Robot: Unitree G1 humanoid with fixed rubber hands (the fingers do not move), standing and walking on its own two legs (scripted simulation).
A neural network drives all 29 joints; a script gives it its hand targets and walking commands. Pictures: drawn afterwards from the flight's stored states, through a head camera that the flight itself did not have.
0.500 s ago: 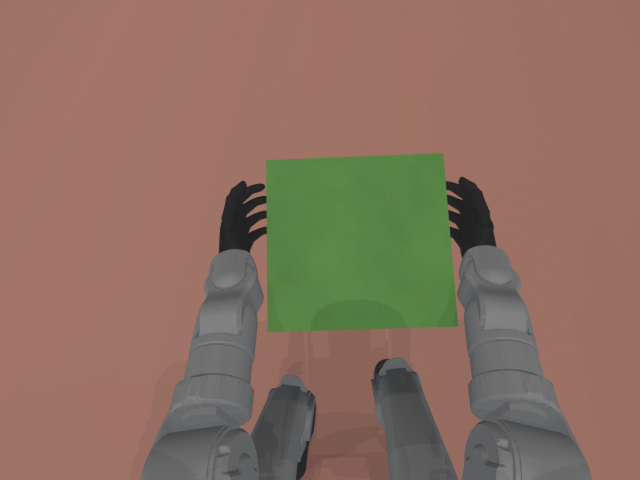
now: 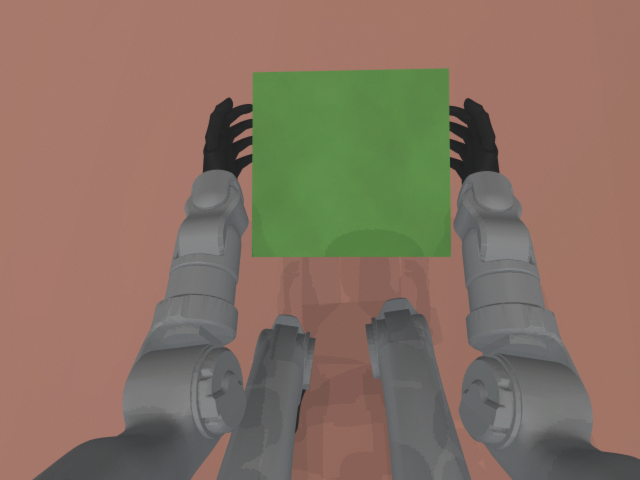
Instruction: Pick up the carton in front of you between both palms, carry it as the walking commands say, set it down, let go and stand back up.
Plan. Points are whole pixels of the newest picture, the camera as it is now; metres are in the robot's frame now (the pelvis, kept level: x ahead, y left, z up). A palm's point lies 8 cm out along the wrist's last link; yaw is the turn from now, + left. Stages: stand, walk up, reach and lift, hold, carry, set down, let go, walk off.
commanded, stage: set down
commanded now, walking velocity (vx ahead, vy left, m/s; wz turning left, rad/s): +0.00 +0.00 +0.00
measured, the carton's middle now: (347, 183) +0.46 -0.05 -0.18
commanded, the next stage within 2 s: none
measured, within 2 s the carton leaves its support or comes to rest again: rests again in 1.28 s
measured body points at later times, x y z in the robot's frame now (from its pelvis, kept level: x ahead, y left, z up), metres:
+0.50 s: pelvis -0.02 +0.02 -0.11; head +0.32 -0.02 +0.19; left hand +0.52 +0.10 -0.26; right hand +0.48 -0.21 -0.26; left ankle +0.07 +0.14 -0.49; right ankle +0.11 -0.12 -0.49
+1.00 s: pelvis -0.02 +0.02 -0.14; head +0.33 +0.00 +0.15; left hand +0.52 +0.10 -0.31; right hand +0.47 -0.20 -0.31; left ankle +0.07 +0.13 -0.49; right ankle +0.11 -0.12 -0.49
